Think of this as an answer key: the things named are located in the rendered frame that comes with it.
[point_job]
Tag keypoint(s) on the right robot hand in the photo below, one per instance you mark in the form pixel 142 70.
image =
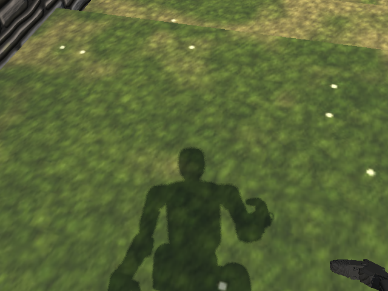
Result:
pixel 366 271

